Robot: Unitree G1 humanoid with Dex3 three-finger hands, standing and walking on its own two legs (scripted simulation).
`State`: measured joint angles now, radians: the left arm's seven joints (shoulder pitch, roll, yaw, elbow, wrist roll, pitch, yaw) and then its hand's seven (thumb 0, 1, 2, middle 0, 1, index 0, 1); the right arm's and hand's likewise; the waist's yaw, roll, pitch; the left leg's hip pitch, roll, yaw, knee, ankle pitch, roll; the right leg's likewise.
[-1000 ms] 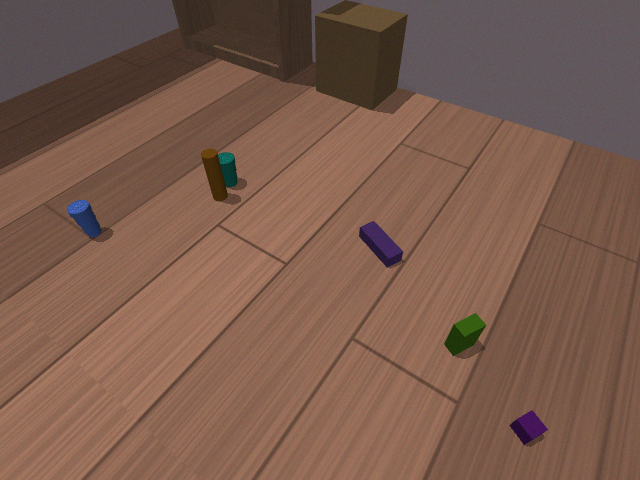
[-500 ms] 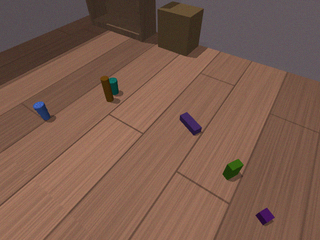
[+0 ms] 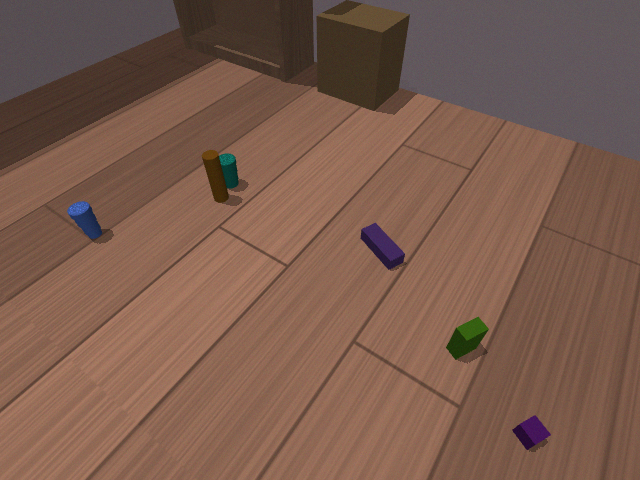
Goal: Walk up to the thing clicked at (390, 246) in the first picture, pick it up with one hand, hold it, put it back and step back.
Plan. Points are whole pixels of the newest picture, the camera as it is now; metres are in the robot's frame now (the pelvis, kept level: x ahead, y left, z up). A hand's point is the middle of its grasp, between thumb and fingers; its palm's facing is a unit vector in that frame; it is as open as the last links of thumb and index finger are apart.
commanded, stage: stand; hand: left
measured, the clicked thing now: (381, 245) +1.10 -0.22 -0.75
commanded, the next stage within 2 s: walk up in 0.12 s
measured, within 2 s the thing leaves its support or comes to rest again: neither
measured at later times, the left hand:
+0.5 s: hand (173, 445) +0.20 +0.23 -0.14, palm faces -0.21 -0.84 -0.51, open 7.4 cm
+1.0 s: hand (229, 268) +0.54 +0.21 -0.17, palm faces -0.54 -0.67 -0.51, open 7.4 cm
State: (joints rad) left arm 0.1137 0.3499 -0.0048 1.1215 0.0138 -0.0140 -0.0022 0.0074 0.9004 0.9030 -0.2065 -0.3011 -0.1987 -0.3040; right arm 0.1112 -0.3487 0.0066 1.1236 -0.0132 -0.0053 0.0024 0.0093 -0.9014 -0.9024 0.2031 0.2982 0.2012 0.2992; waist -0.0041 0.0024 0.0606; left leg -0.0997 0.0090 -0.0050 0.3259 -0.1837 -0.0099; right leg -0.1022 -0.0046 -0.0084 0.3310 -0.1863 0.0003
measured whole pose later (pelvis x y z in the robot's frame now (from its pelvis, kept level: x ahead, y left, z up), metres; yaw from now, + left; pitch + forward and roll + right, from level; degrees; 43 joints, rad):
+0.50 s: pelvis +0.07 -0.05 -0.04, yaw -17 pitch -4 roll -1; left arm 0.30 0.42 0.12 0.91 0.02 -0.05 -0.04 0.01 0.90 0.90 -0.21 -0.30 -0.20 -0.30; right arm 0.20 -0.47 -0.12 0.88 -0.05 0.05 0.08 0.01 -0.90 -0.90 0.20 0.30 0.20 0.30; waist 0.01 0.13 0.08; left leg -0.24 0.11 0.04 1.02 -0.57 0.01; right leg -0.35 -0.03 -0.08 0.77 -0.35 -0.02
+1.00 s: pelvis +0.32 -0.01 -0.04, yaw -33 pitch -2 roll -2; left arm 0.31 0.48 0.06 0.87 0.00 -0.08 0.07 0.01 0.90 0.90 -0.21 -0.30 -0.20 -0.30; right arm 0.20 -0.42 -0.12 0.72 -0.04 0.01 0.10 0.01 -0.90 -0.90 0.20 0.30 0.20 0.30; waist -0.06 0.02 0.15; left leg -0.46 0.09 0.06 0.79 -0.30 0.01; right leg -0.38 -0.03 0.11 1.19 -0.47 -0.04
